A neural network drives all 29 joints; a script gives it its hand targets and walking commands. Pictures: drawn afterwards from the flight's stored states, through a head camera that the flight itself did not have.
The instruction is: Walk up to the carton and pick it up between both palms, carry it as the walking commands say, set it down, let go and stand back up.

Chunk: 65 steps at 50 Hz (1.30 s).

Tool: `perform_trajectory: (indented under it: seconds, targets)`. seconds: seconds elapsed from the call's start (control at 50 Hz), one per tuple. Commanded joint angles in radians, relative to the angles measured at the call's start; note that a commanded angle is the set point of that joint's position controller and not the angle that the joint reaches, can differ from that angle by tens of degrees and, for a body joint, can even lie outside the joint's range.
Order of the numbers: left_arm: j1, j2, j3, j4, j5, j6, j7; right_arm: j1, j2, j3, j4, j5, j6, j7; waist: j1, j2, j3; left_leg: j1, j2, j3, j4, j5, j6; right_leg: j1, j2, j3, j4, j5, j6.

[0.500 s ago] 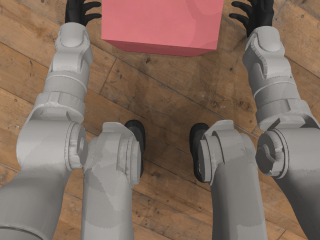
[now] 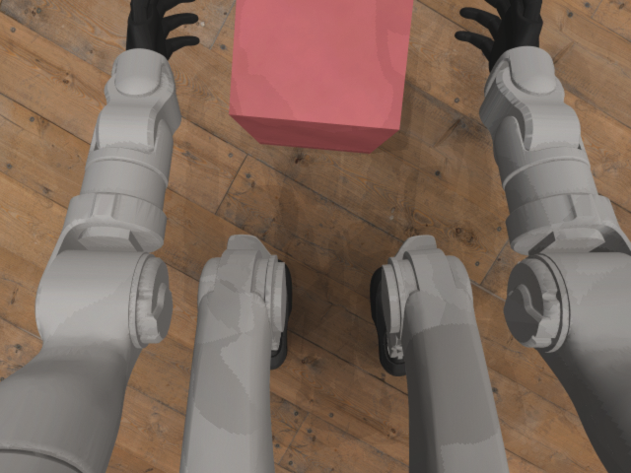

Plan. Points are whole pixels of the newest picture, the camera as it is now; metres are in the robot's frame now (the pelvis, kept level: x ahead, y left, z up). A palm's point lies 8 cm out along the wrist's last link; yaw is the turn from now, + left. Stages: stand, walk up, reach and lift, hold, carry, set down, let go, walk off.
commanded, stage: set down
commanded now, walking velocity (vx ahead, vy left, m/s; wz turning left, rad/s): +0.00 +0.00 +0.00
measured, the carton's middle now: (321, 65) +0.57 +0.03 -0.30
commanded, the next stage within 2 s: let go in 0.88 s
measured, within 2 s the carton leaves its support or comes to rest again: neither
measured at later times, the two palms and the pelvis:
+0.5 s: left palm out of the picture +0.52 +0.22 +0.03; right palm out of the picture +0.52 -0.19 +0.02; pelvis +0.04 +0.00 +0.12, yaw +1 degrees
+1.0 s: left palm out of the picture +0.51 +0.23 +0.14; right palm out of the picture +0.52 -0.18 +0.15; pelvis +0.06 +0.00 +0.24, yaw +2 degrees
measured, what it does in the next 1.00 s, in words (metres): rises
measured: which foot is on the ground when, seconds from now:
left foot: down 0.00-1.00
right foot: down 0.00-1.00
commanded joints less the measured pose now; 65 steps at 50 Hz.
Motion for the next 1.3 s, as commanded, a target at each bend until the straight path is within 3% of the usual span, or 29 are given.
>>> perform_trajectory:
  seconds: [0.0, 0.02, 0.1, 0.18, 0.26, 0.34, 0.36, 0.38, 0.4, 0.44, 0.48, 0.52, 0.62, 0.74, 0.78, 0.84, 0.9, 0.94, 1.0, 1.06, 1.1, 1.12, 1.2, 1.28]
  targets:
    - [-0.117, 0.115, 0.098, 0.039, 0.005, -0.027, -0.036, -0.027, -0.035, 0.004, 0.035, -0.021, -0.015, 0.007, 0.004, 0.027, -1.090, 0.602, -0.020, 0.060, -0.296, 0.145, -0.032, 0.427, -0.008, -0.093, -0.314, 0.134, 0.006]
    - [-0.104, 0.121, 0.116, 0.031, 0.032, -0.034, -0.040, 0.011, -0.016, 0.004, 0.058, -0.023, -0.015, 0.013, 0.019, 0.036, -1.113, 0.625, -0.022, 0.068, -0.306, 0.166, -0.036, 0.434, -0.005, -0.087, -0.333, 0.148, 0.006]
    - [-0.078, 0.084, 0.101, -0.110, 0.055, -0.050, -0.051, 0.067, 0.012, 0.009, -0.043, -0.010, -0.029, 0.029, 0.018, 0.076, -1.276, 0.780, -0.032, 0.058, -0.350, 0.351, -0.034, 0.481, 0.008, -0.086, -0.372, 0.290, 0.011]
    - [-0.027, 0.070, 0.087, -0.219, -0.010, -0.038, -0.064, 0.080, -0.016, 0.028, -0.246, 0.018, -0.035, 0.031, 0.006, 0.047, -1.416, 0.905, -0.043, 0.043, -0.394, 0.483, -0.017, 0.571, 0.017, -0.089, -0.428, 0.397, 0.013]
    - [0.004, 0.054, 0.062, -0.286, -0.065, -0.010, -0.086, 0.082, -0.034, 0.034, -0.366, 0.024, -0.025, 0.037, -0.017, 0.039, -1.438, 0.957, -0.046, 0.030, -0.464, 0.499, -0.016, 0.647, 0.014, -0.095, -0.491, 0.425, 0.013]
    - [0.070, 0.067, 0.085, -0.222, -0.045, 0.011, -0.111, 0.149, -0.009, 0.033, -0.309, 0.004, 0.001, 0.056, -0.006, 0.020, -1.312, 0.915, -0.046, 0.034, -0.553, 0.431, -0.016, 0.682, 0.005, -0.087, -0.576, 0.385, 0.017]
    - [0.062, 0.073, 0.098, -0.245, -0.031, 0.006, -0.114, 0.168, 0.012, 0.034, -0.289, 0.003, 0.002, 0.062, 0.006, 0.040, -1.298, 0.926, -0.048, 0.036, -0.573, 0.441, -0.019, 0.685, 0.003, -0.081, -0.594, 0.394, 0.014]
    - [0.086, 0.072, 0.103, -0.209, -0.025, 0.007, -0.117, 0.174, 0.008, 0.024, -0.281, -0.008, 0.000, 0.065, -0.001, 0.020, -1.292, 0.930, -0.047, 0.033, -0.592, 0.444, -0.017, 0.700, 0.003, -0.084, -0.612, 0.400, 0.019]
    - [0.094, 0.080, 0.113, -0.217, -0.008, 0.004, -0.118, 0.201, 0.020, 0.020, -0.269, -0.005, -0.001, 0.069, 0.011, 0.032, -1.302, 0.956, -0.046, 0.033, -0.614, 0.449, -0.018, 0.718, 0.002, -0.080, -0.631, 0.406, 0.019]
    - [0.105, 0.072, 0.118, -0.206, 0.007, 0.001, -0.124, 0.221, 0.028, 0.010, -0.237, -0.019, -0.002, 0.077, 0.006, 0.035, -1.263, 0.974, -0.047, 0.030, -0.652, 0.460, -0.017, 0.715, 0.000, -0.074, -0.679, 0.410, 0.017]
    - [0.106, 0.077, 0.131, -0.233, 0.022, -0.008, -0.131, 0.225, 0.047, 0.015, -0.250, -0.014, -0.006, 0.086, 0.023, 0.035, -1.305, 1.024, -0.049, 0.033, -0.689, 0.495, -0.016, 0.767, 0.000, -0.066, -0.720, 0.447, 0.018]
    - [0.123, 0.054, 0.119, -0.196, 0.026, -0.009, -0.141, 0.238, 0.041, 0.001, -0.235, -0.029, -0.010, 0.091, 0.003, 0.046, -1.284, 1.059, -0.047, 0.027, -0.728, 0.490, -0.015, 0.772, -0.002, -0.065, -0.765, 0.432, 0.018]
    - [0.122, 0.039, 0.115, -0.225, 0.028, -0.017, -0.156, 0.228, 0.026, -0.026, -0.271, -0.058, -0.022, 0.097, -0.021, 0.037, -1.301, 1.156, -0.048, 0.016, -0.827, 0.500, -0.016, 0.867, -0.006, -0.057, -0.875, 0.454, 0.015]
    - [0.162, 0.013, 0.119, -0.178, 0.049, -0.022, -0.165, 0.250, 0.037, -0.032, -0.253, -0.077, -0.030, 0.113, -0.014, 0.059, -1.247, 1.279, -0.045, 0.000, -0.955, 0.509, -0.020, 0.919, -0.015, -0.055, -1.004, 0.437, 0.015]
    - [0.196, -0.011, 0.127, -0.079, 0.060, -0.023, -0.169, 0.296, 0.073, -0.039, -0.141, -0.102, -0.029, 0.121, -0.023, 0.045, -1.125, 1.244, -0.039, -0.010, -0.992, 0.475, -0.021, 0.897, -0.026, -0.055, -1.040, 0.408, 0.017]
    - [0.182, -0.003, 0.167, -0.083, 0.110, -0.043, -0.169, 0.291, 0.088, -0.062, -0.103, -0.138, -0.040, 0.129, -0.011, 0.053, -1.044, 1.223, -0.035, -0.007, -1.030, 0.451, -0.030, 0.877, -0.034, -0.051, -1.073, 0.385, 0.018]
    - [0.180, -0.014, 0.189, -0.086, 0.156, -0.063, -0.165, 0.315, 0.101, -0.072, -0.060, -0.161, -0.051, 0.133, -0.016, 0.052, -1.011, 1.234, -0.031, -0.009, -1.048, 0.492, -0.037, 0.890, -0.038, -0.045, -1.099, 0.424, 0.022]
    - [0.217, -0.026, 0.197, -0.109, 0.180, -0.068, -0.161, 0.362, 0.089, -0.082, -0.065, -0.173, -0.054, 0.139, -0.019, 0.085, -1.077, 1.304, -0.027, -0.007, -1.052, 0.582, -0.043, 0.923, -0.032, -0.046, -1.107, 0.501, 0.023]
    - [0.297, -0.040, 0.184, -0.179, 0.184, -0.070, -0.147, 0.435, 0.035, -0.088, -0.146, -0.196, -0.060, 0.145, -0.028, 0.097, -1.235, 1.487, -0.015, -0.019, -1.055, 0.730, -0.047, 0.971, -0.017, -0.059, -1.113, 0.572, 0.026]
    - [0.383, -0.035, 0.147, -0.317, 0.169, -0.071, -0.131, 0.500, -0.017, -0.044, -0.313, -0.194, -0.067, 0.151, -0.020, 0.122, -1.397, 1.673, -0.002, -0.040, -1.047, 0.889, -0.038, 1.014, -0.009, -0.053, -1.114, 0.653, 0.022]
    - [0.493, -0.028, 0.118, -0.401, 0.158, -0.062, -0.126, 0.567, -0.022, 0.009, -0.448, -0.177, -0.067, 0.156, -0.009, 0.106, -1.474, 1.769, 0.001, -0.047, -1.055, 0.962, -0.022, 1.093, -0.010, -0.046, -1.124, 0.715, 0.021]
    - [0.553, -0.034, 0.093, -0.432, 0.148, -0.054, -0.128, 0.610, -0.025, 0.030, -0.504, -0.182, -0.065, 0.157, -0.018, 0.076, -1.524, 1.782, -0.001, -0.051, -1.064, 0.984, -0.015, 1.173, -0.012, -0.036, -1.132, 0.774, 0.018]
    - [0.734, -0.045, 0.046, -0.437, 0.130, -0.033, -0.146, 0.796, 0.015, 0.102, -0.499, -0.177, -0.036, 0.180, -0.022, -0.020, -1.271, 1.599, -0.012, -0.025, -1.151, 0.770, 0.008, 1.357, -0.031, -0.004, -1.192, 0.749, 0.012]
    - [0.888, -0.055, 0.026, -0.453, 0.106, -0.059, -0.161, 0.949, 0.019, 0.140, -0.498, -0.138, -0.054, 0.202, -0.025, -0.033, -1.018, 1.507, -0.024, 0.005, -1.241, 0.615, 0.002, 1.485, -0.049, 0.025, -1.284, 0.724, 0.002]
